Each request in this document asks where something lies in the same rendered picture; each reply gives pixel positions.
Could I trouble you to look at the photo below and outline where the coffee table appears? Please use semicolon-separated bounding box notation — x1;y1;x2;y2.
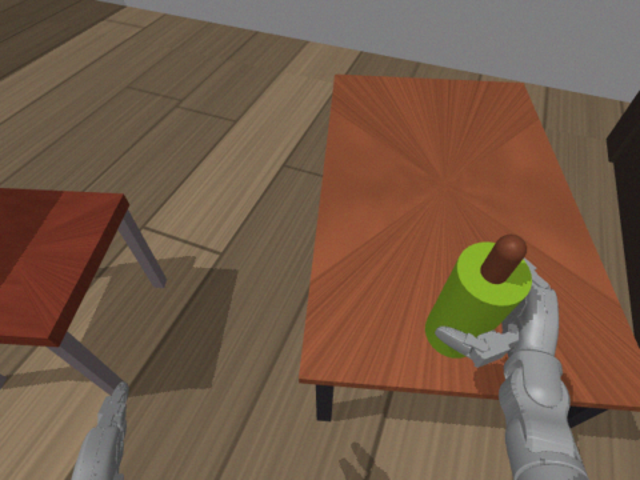
299;74;640;429

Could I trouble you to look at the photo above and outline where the right robot arm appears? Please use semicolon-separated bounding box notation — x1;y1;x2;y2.
499;349;589;480

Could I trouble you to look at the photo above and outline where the bottle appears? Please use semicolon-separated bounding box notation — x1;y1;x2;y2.
425;234;532;358

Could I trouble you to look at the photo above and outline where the chair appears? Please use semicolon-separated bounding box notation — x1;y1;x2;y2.
0;188;167;396

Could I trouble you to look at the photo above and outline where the right robot hand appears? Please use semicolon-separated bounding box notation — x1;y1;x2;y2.
435;258;559;368

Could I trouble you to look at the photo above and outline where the left robot hand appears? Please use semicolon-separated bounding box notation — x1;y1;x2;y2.
71;382;129;480

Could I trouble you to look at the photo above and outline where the sofa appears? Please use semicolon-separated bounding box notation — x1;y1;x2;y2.
606;90;640;349

